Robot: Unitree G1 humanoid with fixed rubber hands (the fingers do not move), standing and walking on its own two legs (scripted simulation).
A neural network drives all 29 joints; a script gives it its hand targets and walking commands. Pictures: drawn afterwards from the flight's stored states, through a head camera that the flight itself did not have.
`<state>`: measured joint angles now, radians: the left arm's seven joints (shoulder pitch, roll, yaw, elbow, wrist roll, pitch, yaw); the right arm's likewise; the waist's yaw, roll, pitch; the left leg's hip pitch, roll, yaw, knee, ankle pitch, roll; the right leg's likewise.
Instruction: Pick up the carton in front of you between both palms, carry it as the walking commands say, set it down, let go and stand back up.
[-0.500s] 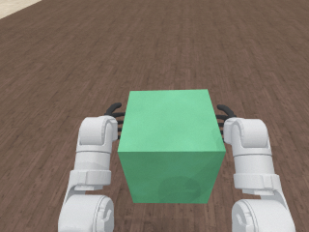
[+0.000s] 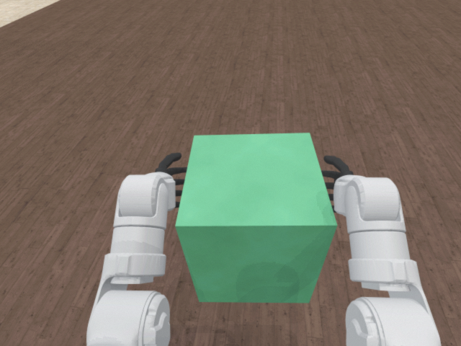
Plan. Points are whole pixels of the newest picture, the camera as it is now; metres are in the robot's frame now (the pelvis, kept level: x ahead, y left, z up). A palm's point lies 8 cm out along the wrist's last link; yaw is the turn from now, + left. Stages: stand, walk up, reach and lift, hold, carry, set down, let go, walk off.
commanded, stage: carry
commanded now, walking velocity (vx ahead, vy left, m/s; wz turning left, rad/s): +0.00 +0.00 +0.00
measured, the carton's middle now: (252, 220) +0.35 +0.00 +0.05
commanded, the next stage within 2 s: none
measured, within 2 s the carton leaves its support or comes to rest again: neither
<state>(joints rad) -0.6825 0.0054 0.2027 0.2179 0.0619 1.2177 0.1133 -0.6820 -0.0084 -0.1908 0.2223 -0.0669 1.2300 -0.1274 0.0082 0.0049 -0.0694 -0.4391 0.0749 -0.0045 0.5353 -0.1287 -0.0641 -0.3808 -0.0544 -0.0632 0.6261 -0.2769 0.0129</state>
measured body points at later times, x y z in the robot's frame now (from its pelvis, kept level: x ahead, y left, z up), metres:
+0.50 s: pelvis +0.03 +0.02 +0.00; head +0.02 +0.02 +0.45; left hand +0.41 +0.17 +0.16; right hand +0.40 -0.14 +0.16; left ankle +0.08 +0.14 -0.73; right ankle +0.02 -0.11 -0.70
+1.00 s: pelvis +0.25 +0.03 +0.01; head +0.28 +0.01 +0.46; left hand +0.62 +0.19 +0.12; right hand +0.64 -0.11 +0.11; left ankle +0.39 +0.13 -0.70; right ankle +0.10 -0.08 -0.72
